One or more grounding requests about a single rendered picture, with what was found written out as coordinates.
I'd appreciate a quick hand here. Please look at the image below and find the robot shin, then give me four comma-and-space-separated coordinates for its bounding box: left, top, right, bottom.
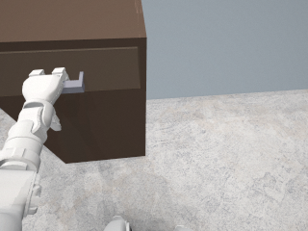
113, 216, 124, 221
174, 225, 185, 230

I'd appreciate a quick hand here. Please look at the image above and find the drawer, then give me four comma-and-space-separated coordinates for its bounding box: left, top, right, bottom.
0, 46, 140, 95

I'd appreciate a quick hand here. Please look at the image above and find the robot left shin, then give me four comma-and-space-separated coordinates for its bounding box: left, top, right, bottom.
113, 216, 124, 221

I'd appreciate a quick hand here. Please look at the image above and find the left robot forearm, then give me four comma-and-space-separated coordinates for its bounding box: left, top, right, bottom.
0, 98, 54, 174

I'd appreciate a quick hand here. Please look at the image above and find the handle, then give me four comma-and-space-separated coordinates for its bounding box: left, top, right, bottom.
62, 71, 85, 94

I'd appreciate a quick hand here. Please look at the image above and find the robot right shin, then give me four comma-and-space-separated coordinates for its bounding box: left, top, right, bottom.
174, 225, 185, 230

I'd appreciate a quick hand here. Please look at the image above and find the robot left upper arm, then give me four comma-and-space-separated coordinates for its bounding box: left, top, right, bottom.
0, 169, 42, 231

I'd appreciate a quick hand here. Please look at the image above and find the cabinet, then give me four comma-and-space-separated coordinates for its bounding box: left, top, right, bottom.
0, 0, 147, 164

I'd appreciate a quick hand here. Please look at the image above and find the robot left hand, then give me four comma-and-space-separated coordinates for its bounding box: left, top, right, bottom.
22, 67, 69, 131

